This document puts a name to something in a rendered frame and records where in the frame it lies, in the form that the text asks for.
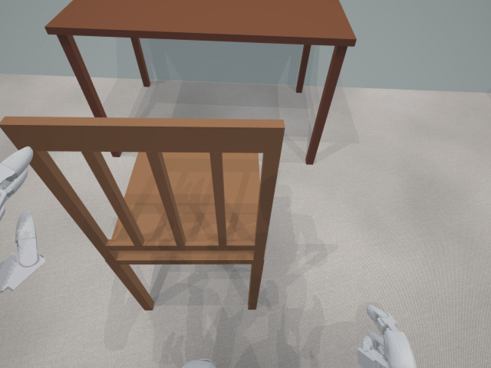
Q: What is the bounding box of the robot right hand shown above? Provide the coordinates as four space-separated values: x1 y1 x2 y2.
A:
358 304 417 368

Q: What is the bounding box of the table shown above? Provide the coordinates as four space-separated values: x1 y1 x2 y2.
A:
45 0 357 165

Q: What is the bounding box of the chair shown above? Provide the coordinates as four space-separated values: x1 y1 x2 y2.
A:
0 117 285 311

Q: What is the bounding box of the robot left hand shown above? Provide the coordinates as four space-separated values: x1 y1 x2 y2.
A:
0 146 45 294

